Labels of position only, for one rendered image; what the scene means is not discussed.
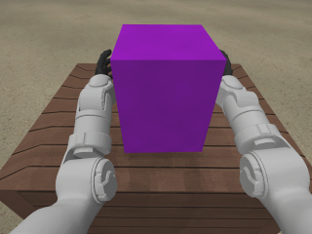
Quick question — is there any left robot hand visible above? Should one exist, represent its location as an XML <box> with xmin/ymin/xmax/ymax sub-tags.
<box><xmin>95</xmin><ymin>49</ymin><xmax>114</xmax><ymax>86</ymax></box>

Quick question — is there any pedestal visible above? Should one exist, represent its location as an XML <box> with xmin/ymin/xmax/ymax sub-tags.
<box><xmin>0</xmin><ymin>63</ymin><xmax>312</xmax><ymax>234</ymax></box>

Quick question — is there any right robot hand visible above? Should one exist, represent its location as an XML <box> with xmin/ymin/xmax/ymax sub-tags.
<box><xmin>220</xmin><ymin>50</ymin><xmax>233</xmax><ymax>76</ymax></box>

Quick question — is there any carton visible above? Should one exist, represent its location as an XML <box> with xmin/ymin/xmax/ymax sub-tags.
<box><xmin>110</xmin><ymin>24</ymin><xmax>227</xmax><ymax>153</ymax></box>

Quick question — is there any robot right upper arm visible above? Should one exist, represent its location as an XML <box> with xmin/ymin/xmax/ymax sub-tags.
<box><xmin>239</xmin><ymin>147</ymin><xmax>312</xmax><ymax>234</ymax></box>

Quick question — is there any robot left forearm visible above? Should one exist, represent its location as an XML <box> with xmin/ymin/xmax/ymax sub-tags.
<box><xmin>56</xmin><ymin>74</ymin><xmax>116</xmax><ymax>195</ymax></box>

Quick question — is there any robot left upper arm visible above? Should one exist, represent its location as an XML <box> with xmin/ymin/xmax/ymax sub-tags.
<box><xmin>9</xmin><ymin>157</ymin><xmax>118</xmax><ymax>234</ymax></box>

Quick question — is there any robot right forearm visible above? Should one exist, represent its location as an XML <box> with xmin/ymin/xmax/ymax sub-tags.
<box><xmin>215</xmin><ymin>75</ymin><xmax>310</xmax><ymax>186</ymax></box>

